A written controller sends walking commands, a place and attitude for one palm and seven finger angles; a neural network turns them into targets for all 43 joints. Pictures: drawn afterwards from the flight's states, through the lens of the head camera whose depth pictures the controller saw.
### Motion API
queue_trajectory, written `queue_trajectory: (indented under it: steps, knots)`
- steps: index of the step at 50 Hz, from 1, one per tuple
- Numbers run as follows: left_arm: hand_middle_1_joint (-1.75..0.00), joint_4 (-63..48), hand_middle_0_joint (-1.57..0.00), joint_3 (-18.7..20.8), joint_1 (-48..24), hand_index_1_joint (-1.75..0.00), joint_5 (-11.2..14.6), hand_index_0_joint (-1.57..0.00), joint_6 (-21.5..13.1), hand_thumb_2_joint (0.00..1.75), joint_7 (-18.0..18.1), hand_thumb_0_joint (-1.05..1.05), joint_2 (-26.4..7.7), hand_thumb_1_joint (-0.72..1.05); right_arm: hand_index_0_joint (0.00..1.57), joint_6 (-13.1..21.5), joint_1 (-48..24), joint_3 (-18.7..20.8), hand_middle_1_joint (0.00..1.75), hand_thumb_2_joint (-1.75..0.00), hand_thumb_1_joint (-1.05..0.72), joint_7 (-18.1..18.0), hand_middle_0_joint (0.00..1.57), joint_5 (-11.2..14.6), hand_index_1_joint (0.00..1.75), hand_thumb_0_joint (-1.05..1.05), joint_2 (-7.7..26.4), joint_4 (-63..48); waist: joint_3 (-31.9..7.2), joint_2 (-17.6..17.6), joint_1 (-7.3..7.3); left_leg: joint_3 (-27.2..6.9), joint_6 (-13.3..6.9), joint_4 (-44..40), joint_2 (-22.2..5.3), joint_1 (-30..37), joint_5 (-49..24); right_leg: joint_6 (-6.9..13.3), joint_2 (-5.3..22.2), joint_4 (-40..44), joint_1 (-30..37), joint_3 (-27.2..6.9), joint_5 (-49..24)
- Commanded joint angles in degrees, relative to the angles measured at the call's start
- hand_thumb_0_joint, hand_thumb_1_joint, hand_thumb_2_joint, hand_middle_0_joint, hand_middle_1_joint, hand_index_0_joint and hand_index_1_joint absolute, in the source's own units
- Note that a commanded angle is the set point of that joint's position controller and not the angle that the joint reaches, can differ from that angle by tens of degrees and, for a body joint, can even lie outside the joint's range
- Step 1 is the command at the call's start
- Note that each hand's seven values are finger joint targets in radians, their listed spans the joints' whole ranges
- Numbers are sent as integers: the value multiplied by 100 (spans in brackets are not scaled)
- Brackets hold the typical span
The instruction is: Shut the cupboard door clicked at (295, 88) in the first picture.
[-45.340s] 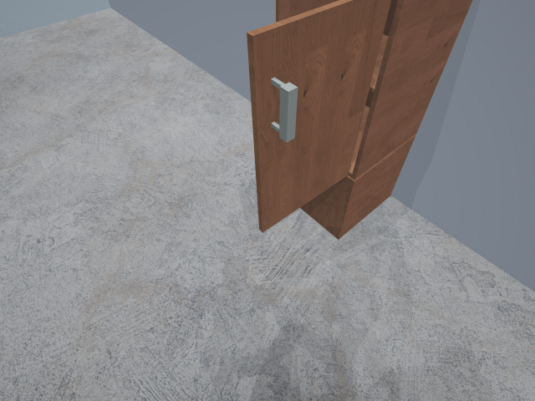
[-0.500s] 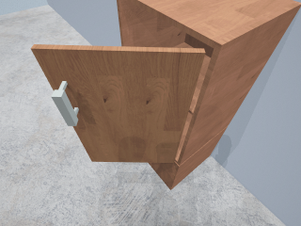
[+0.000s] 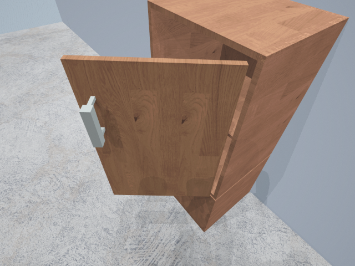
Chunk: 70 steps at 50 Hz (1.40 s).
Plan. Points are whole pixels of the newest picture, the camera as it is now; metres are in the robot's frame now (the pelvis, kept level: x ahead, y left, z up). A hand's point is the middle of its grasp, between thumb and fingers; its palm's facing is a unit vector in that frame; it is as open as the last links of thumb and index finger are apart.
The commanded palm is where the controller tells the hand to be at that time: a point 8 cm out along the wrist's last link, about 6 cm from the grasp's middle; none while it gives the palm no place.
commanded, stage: come to a stop and stand still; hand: left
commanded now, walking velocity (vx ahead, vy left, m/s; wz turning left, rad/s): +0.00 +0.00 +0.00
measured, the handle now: (95, 121) +0.42 +0.24 +0.10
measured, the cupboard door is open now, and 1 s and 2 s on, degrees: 51 51 51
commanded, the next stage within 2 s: look again from close up in 0.46 s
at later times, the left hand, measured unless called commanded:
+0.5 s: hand out of the picture +0.04 +0.17 -0.17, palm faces +0.02 -0.98 -0.17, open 7.3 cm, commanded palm none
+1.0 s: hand out of the picture +0.01 +0.17 -0.18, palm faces +0.03 -0.99 -0.14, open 7.4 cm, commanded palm none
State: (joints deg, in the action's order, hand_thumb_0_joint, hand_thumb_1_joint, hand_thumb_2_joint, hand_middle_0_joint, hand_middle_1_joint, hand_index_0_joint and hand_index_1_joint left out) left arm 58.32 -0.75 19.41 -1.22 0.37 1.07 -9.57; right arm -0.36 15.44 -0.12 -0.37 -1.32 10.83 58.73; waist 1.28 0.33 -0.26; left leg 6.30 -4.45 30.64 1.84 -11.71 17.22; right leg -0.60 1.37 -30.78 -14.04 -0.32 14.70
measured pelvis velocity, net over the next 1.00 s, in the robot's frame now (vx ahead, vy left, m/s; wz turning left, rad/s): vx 0.02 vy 0.02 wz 0.01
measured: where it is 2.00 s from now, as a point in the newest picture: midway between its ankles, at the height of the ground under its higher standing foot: outside the picture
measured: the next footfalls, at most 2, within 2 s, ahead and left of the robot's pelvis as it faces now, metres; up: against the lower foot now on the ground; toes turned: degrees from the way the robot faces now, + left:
none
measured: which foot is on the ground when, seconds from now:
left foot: down 0.00-1.00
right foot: down 0.00-1.00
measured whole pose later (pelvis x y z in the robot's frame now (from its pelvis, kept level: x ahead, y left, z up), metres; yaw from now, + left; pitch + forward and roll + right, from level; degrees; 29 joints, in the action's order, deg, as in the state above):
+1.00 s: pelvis +0.02 +0.02 +0.01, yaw +0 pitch -2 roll -1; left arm 63.5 -1.2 17.4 -0.4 0.0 2.4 -8.1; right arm 1.6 15.4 -1.0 -1.6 -0.4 7.5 66.2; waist 2.7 2.2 -0.3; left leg 6.2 -5.8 22.0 4.0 -5.9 14.6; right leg -3.1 3.1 -23.1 -8.5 -0.5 12.5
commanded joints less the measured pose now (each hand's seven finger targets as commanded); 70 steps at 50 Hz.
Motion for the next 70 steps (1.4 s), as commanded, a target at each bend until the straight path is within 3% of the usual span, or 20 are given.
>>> queue_trajectory:
  steps: [1,6,13,29,44,51,55,60,64,67,70]
  knots:
    - [-30,-194,-20,45,79,-30,30,-20,-197,90,81,0,-552,90,20,195,76,86,30,-90,-90,-31,20,57,30,0,545,-190,377,121,104,-911,139,-986,-672,-291,234,382,334,650,-119,-592,-43]
    - [-30,39,-20,19,166,-30,67,-20,-229,90,115,0,-493,90,20,273,154,44,30,-90,-90,-84,20,83,30,0,482,90,-71,-6,85,-789,156,-813,-723,162,-1079,308,385,507,264,-483,-1108]
    - [-30,219,-20,18,132,-30,72,-20,-219,90,160,0,-428,90,20,276,208,43,30,-90,-90,-134,20,96,30,0,348,390,51,-27,57,-762,175,-894,-753,267,-1701,262,418,559,465,-380,-1561]
    - [-30,242,-20,16,-36,-30,77,-20,-175,90,172,0,-438,90,20,246,181,29,30,-90,-90,-117,20,92,30,0,348,580,308,-13,20,-854,195,-1290,-757,190,-1393,187,473,885,560,-333,-1146]
    - [-30,309,-20,21,107,-30,74,-20,-145,90,184,0,-352,90,20,271,298,29,30,-90,-90,-141,20,97,30,0,346,621,211,-85,35,-889,194,-1400,-784,375,-1688,125,459,882,550,-282,-1011]
    - [-30,353,-20,7,204,-30,67,-20,-131,90,189,0,-267,90,20,255,375,28,30,-90,-90,-139,20,102,30,0,299,625,423,-5,31,-958,193,-1554,-789,228,-1204,107,468,932,417,-268,-747]
    - [-30,373,-20,7,266,-30,67,-20,-119,90,192,0,-221,90,20,264,440,30,30,-90,-90,-156,20,100,30,0,279,621,402,-156,36,-990,210,-1606,-814,279,-1298,94,443,878,377,-260,-712]
    - [-30,379,-20,13,311,-30,64,-20,-119,90,196,0,-176,90,20,269,514,41,30,-90,-90,-161,20,101,30,0,243,619,390,-57,28,-1019,208,-1644,-834,293,-1237,84,448,861,345,-252,-690]
    - [-30,268,-20,51,292,-30,78,-20,-72,90,219,0,-184,90,20,273,521,89,30,-90,-90,-207,20,123,30,0,236,555,302,-185,30,-1022,230,-1456,-959,479,-2459,54,404,659,171,-282,-743]
    - [-30,302,-20,53,336,-30,80,-20,-73,90,219,0,-141,90,20,264,546,97,30,-90,-90,-207,20,110,30,0,207,579,173,-148,32,-1031,210,-1460,-964,524,-2049,59,384,688,203,-300,-654]
    - [-30,307,-20,50,291,-30,60,-20,-68,90,205,0,-108,90,20,250,526,100,30,-90,-90,-188,20,100,30,0,184,596,355,-107,36,-1074,210,-1643,-948,239,-1188,69,375,719,187,-307,-566]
